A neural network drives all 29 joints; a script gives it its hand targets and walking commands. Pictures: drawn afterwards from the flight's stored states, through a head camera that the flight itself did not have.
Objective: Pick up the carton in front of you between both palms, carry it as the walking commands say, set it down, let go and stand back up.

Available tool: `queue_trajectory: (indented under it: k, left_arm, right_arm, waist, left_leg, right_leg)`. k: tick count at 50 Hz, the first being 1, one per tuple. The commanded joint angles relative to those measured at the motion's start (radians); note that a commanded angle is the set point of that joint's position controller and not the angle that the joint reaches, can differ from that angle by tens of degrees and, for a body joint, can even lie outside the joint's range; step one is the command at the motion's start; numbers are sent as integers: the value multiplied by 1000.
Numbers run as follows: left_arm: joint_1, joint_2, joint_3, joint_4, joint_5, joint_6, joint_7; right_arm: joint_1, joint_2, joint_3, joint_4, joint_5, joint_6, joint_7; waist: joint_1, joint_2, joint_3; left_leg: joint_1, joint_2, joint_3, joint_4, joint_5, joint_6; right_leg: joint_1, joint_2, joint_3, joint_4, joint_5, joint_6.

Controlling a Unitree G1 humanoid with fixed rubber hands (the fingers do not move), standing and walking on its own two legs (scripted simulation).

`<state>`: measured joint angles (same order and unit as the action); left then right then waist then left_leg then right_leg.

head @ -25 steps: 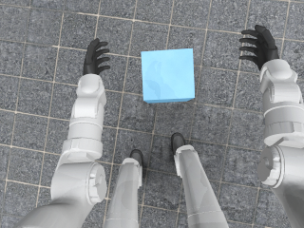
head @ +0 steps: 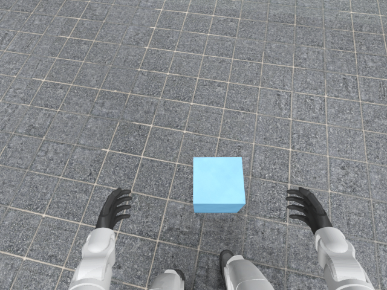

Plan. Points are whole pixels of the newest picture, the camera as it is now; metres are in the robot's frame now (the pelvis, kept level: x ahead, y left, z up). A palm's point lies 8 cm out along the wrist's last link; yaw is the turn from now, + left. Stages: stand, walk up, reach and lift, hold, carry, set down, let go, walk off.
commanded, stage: let go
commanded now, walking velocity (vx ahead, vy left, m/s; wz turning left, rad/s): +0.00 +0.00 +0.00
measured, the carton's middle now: (216, 186) +0.45 -0.08 -0.63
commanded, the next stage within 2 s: stand in 0.64 s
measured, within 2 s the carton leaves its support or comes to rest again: neither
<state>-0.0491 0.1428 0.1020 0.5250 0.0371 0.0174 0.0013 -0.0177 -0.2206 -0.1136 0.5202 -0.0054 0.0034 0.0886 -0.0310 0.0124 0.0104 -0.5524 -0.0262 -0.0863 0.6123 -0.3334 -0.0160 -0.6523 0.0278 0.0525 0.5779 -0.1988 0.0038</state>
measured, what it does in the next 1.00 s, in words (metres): stands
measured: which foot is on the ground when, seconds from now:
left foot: down 0.00-1.00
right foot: down 0.00-1.00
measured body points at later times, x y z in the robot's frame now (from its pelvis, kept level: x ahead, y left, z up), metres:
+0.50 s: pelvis +0.03 +0.02 +0.02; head +0.05 +0.02 +0.47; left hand +0.20 +0.25 -0.06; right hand +0.20 -0.21 -0.06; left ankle -0.03 +0.13 -0.72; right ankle +0.04 -0.12 -0.72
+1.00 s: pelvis +0.04 +0.00 +0.01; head +0.05 -0.01 +0.46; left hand +0.17 +0.30 -0.08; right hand +0.18 -0.29 -0.09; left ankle -0.03 +0.13 -0.72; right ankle +0.04 -0.12 -0.72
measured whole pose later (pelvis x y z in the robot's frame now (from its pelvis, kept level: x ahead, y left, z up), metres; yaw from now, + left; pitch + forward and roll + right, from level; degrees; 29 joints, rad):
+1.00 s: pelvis +0.04 +0.00 +0.01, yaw +1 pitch +0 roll -1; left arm 0.17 0.32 0.05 0.76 0.05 0.01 0.02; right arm 0.23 -0.35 -0.05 0.65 -0.04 0.03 -0.01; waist 0.00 0.04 0.01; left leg -0.14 -0.01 -0.09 0.52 -0.38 -0.01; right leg -0.26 0.02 0.02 0.54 -0.29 0.00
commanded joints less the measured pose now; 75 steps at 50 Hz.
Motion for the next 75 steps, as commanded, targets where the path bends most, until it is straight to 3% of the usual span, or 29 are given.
queue_trajectory:
  k: [1,7,16,29,30,32,33,35,37,43,51,60,75]
  left_arm:
    - [64,89,-5,-119,-15,-29,-14]
    - [190,119,-26,-146,-26,-24,-35]
    - [231,138,-49,-178,-41,45,-62]
    - [238,149,-35,-190,-19,81,-62]
    - [289,143,-44,-134,-35,56,-40]
    - [274,148,-52,-151,-37,45,-26]
    - [224,284,-15,-17,10,35,5]
    - [221,275,-17,6,18,22,20]
    - [203,265,-22,35,18,9,19]
    - [190,291,-22,122,12,-15,13]
    - [184,328,-18,194,8,-23,23]
    - [162,342,-19,250,3,-25,23]
    - [140,358,-27,332,-8,-25,13]
  right_arm:
    - [72,-97,1,-129,9,-25,-11]
    - [192,-94,43,-160,15,-9,-23]
    - [220,-112,38,-181,-1,70,-18]
    - [227,-98,31,-191,-6,104,-20]
    - [221,-135,26,-227,-27,153,-48]
    - [240,-122,39,-228,-23,166,-67]
    - [196,-219,9,-95,-29,110,-95]
    - [211,-202,18,-74,-38,62,-100]
    - [197,-195,27,-50,-39,39,-96]
    - [212,-227,27,16,-35,16,-96]
    - [243,-258,33,82,-31,4,-112]
    - [246,-274,48,143,-27,-5,-120]
    - [228,-301,67,227,-24,-17,-120]
  waist:
    - [1,-12,-326]
    - [20,36,-161]
    - [28,34,11]
    - [33,19,-14]
    - [27,12,-77]
    - [26,23,-63]
    - [29,51,-16]
    - [25,41,-21]
    - [30,24,-1]
    - [30,-5,-63]
    - [30,-19,-75]
    - [36,-8,-62]
    - [39,-3,-23]
  left_leg:
    - [101,-12,64,-162,197,-11]
    - [222,-3,59,-252,289,-15]
    - [237,17,50,-299,256,-13]
    - [303,-1,63,-259,358,-14]
    - [375,-7,50,-227,444,-18]
    - [362,-15,56,-209,460,-25]
    - [301,42,40,-173,258,-33]
    - [300,56,-10,-191,75,-9]
    - [268,62,-29,-201,3,7]
    - [329,67,-28,-154,224,4]
    - [365,75,-28,-149,320,2]
    - [373,82,-31,-171,333,4]
    - [377,95,-46,-234,261,12]
  right_leg:
    - [543,13,-46,-57,258,14]
    - [634,31,-53,-137,273,15]
    - [711,48,-66,-156,206,19]
    - [744,44,-52,-153,296,17]
    - [704,73,-68,-121,286,24]
    - [675,68,-65,-119,284,26]
    - [514,-48,-33,-97,189,31]
    - [450,-48,-11,-105,32,15]
    - [436,-47,-1,-115,-28,7]
    - [472,-70,21,-97,162,-14]
    - [518,-87,33,-99,267,-22]
    - [553,-94,39,-118,286,-27]
    - [561,-100,52,-169,202,-29]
